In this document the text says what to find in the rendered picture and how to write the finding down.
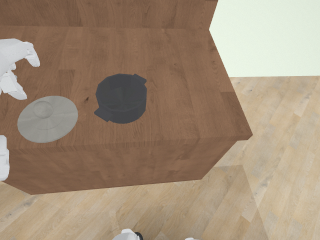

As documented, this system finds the pot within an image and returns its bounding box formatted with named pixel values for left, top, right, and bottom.
left=94, top=73, right=147, bottom=124

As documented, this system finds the robot left upper arm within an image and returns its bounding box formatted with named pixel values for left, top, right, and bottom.
left=0, top=135, right=10, bottom=181

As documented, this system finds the knob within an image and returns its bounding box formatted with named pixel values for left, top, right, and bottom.
left=32, top=101, right=54, bottom=119

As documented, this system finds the table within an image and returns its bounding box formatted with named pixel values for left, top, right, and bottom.
left=0, top=0, right=253, bottom=195

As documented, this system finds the robot left hand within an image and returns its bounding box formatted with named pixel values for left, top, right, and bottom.
left=0, top=38, right=40, bottom=100

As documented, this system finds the lid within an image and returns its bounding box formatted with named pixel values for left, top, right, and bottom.
left=17, top=95, right=78, bottom=143

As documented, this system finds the left robot shin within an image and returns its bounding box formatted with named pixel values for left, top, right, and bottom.
left=121, top=229, right=135, bottom=234

